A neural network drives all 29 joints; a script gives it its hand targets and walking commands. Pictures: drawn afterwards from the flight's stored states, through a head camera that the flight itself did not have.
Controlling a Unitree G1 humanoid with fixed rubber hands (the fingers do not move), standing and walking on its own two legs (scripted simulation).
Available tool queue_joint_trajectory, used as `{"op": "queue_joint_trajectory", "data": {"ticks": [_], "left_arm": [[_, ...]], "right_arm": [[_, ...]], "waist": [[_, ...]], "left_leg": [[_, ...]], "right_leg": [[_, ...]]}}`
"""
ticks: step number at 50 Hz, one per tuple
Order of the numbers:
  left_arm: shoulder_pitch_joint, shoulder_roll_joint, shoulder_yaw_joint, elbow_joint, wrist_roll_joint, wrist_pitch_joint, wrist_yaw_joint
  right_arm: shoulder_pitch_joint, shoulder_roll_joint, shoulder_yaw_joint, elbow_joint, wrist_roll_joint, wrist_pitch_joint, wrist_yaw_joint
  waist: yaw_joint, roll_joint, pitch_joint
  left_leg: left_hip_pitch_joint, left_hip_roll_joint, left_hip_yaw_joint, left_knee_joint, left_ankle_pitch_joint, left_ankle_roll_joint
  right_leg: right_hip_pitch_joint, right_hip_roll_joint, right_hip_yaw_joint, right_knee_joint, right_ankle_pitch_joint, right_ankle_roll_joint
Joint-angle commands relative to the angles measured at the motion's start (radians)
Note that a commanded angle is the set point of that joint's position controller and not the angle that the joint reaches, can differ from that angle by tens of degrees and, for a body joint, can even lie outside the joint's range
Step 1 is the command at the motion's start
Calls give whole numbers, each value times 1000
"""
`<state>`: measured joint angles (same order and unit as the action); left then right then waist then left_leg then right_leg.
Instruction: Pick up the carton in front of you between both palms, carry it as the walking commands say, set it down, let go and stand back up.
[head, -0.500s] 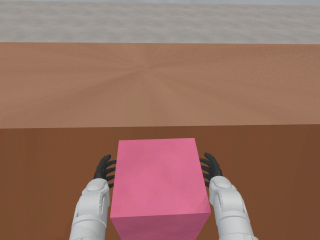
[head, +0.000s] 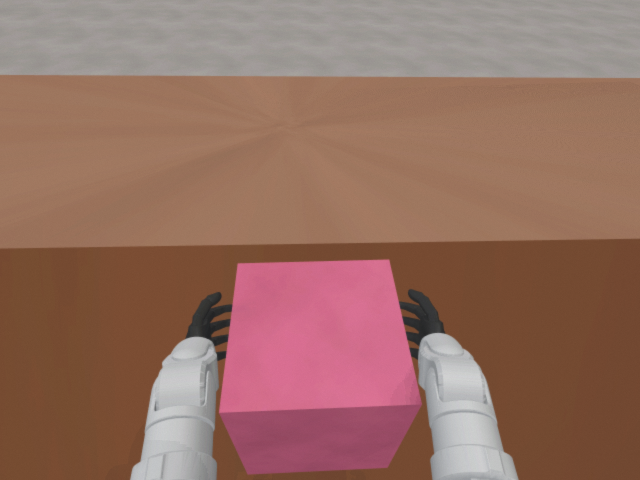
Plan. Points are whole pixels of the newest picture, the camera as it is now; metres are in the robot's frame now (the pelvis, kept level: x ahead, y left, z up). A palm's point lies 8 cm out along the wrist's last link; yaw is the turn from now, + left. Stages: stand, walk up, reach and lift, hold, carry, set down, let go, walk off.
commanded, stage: reach and lift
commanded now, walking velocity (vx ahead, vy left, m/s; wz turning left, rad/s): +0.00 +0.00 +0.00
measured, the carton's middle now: (316, 370) +0.30 +0.00 -0.04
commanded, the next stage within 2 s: hold in 0.50 s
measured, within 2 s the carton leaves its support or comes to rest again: neither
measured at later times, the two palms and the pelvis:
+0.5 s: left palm (200, 343) +0.30 +0.15 +0.04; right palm (432, 338) +0.30 -0.15 +0.04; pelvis +0.02 +0.00 +0.00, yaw +0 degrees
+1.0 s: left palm (196, 342) +0.29 +0.15 +0.05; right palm (436, 338) +0.29 -0.15 +0.05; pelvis +0.00 +0.00 +0.00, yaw +0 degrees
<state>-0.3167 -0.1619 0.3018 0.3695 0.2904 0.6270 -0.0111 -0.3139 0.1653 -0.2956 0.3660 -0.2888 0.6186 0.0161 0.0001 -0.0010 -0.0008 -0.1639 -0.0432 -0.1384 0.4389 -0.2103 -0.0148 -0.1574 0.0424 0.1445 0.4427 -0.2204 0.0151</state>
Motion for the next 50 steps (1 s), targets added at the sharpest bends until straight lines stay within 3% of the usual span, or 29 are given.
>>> {"op": "queue_joint_trajectory", "data": {"ticks": [1, 14, 24, 29, 36, 50], "left_arm": [[-505, -939, -575, -13, -233, -18, -237], [-398, -921, -613, -111, -260, 16, -228], [-393, -909, -621, -148, -268, 39, -227], [-405, -913, -688, -234, -309, 64, -223], [-406, -862, -610, -170, -262, 110, -220], [-506, -898, -612, -142, -266, 99, -229]], "right_arm": [[-488, 938, 560, 2, 222, -11, 232], [-387, 921, 600, -95, 253, 23, 224], [-380, 910, 609, -133, 261, 46, 221], [-393, 920, 676, -217, 299, 73, 215], [-391, 864, 597, -154, 258, 118, 215], [-494, 894, 600, -128, 260, 105, 225]], "waist": [[-2, 1, -258], [0, 3, -258], [-1, -1, -237], [-3, 0, -281], [-2, 1, -139], [-3, 3, -189]], "left_leg": [[98, -50, 78, -77, 130, -2], [148, -58, 69, -98, 254, -7], [152, -59, 68, -107, 243, -7], [190, -59, 64, -114, 294, -10], [138, -52, 76, -143, 115, -3], [141, -49, 79, -127, 79, -4]], "right_leg": [[63, 53, -79, -83, 132, -2], [122, 59, -71, -103, 262, 7], [131, 59, -69, -113, 253, 9], [170, 58, -68, -121, 305, 13], [116, 53, -74, -148, 122, 3], [110, 50, -81, -132, 82, 0]]}}
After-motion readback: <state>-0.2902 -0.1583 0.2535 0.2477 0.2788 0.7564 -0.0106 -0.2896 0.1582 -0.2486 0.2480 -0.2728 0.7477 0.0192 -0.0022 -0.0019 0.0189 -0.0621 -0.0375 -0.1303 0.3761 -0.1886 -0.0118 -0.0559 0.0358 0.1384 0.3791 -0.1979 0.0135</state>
